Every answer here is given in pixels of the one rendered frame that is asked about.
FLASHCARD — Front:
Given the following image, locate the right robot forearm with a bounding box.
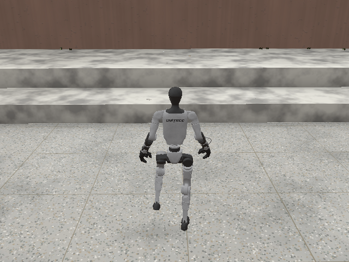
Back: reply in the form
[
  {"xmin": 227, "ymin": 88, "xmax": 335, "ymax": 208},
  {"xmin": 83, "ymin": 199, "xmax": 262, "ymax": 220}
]
[{"xmin": 198, "ymin": 132, "xmax": 209, "ymax": 150}]

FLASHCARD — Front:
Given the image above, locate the robot left upper arm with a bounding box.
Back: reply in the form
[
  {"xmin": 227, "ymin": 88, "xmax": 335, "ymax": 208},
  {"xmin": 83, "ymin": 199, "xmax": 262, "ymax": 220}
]
[{"xmin": 148, "ymin": 110, "xmax": 164, "ymax": 141}]

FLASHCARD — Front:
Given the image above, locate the robot left hand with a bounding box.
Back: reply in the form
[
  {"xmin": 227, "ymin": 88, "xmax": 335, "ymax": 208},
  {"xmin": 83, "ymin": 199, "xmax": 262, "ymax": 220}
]
[{"xmin": 139, "ymin": 151, "xmax": 152, "ymax": 163}]

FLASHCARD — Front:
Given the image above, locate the robot right hand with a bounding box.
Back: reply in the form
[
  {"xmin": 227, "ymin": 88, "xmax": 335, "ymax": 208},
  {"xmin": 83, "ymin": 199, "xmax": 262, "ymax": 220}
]
[{"xmin": 198, "ymin": 148, "xmax": 211, "ymax": 159}]

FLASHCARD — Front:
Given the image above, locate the robot right upper arm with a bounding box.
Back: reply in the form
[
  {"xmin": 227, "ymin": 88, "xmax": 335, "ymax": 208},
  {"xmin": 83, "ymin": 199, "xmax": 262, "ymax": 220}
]
[{"xmin": 186, "ymin": 111, "xmax": 203, "ymax": 141}]

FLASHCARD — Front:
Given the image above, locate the robot right foot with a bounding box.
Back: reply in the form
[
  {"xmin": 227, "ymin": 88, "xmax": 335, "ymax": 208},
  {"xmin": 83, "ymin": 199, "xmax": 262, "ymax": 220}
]
[{"xmin": 181, "ymin": 216, "xmax": 190, "ymax": 231}]

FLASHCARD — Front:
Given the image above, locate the left robot forearm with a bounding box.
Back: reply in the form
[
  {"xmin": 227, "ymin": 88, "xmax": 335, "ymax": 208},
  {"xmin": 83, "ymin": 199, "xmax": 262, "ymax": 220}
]
[{"xmin": 141, "ymin": 133, "xmax": 153, "ymax": 153}]

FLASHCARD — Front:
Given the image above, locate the robot head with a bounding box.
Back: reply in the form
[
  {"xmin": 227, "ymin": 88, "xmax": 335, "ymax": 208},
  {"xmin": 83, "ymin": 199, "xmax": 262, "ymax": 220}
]
[{"xmin": 166, "ymin": 87, "xmax": 184, "ymax": 114}]

